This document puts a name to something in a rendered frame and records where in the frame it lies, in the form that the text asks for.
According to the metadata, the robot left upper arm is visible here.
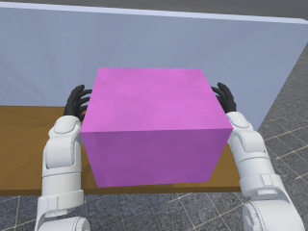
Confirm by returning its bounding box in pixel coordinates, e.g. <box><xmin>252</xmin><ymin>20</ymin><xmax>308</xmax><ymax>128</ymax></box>
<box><xmin>38</xmin><ymin>217</ymin><xmax>90</xmax><ymax>231</ymax></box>

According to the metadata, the right robot hand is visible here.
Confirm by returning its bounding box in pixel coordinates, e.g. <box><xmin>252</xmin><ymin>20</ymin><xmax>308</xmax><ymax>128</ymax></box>
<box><xmin>211</xmin><ymin>82</ymin><xmax>237</xmax><ymax>114</ymax></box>

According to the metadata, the robot right forearm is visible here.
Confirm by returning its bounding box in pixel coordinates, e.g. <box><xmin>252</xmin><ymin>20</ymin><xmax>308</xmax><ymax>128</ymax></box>
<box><xmin>226</xmin><ymin>112</ymin><xmax>305</xmax><ymax>231</ymax></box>

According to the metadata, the carton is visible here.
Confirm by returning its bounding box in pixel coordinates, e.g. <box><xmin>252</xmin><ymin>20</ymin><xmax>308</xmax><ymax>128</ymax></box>
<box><xmin>80</xmin><ymin>67</ymin><xmax>234</xmax><ymax>188</ymax></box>

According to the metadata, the table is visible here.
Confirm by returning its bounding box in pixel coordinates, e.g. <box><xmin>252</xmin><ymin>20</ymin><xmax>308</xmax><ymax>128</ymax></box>
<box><xmin>0</xmin><ymin>105</ymin><xmax>242</xmax><ymax>196</ymax></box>

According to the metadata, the robot right upper arm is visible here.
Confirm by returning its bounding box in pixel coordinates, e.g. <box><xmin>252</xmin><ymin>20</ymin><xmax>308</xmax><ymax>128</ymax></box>
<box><xmin>243</xmin><ymin>199</ymin><xmax>304</xmax><ymax>231</ymax></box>

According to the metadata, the left robot hand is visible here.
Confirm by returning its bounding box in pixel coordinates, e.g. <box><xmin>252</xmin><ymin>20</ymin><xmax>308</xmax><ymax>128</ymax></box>
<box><xmin>63</xmin><ymin>85</ymin><xmax>92</xmax><ymax>122</ymax></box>

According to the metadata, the robot left forearm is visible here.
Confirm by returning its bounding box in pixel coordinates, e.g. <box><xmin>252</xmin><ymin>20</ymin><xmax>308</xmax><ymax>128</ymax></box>
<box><xmin>35</xmin><ymin>115</ymin><xmax>84</xmax><ymax>231</ymax></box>

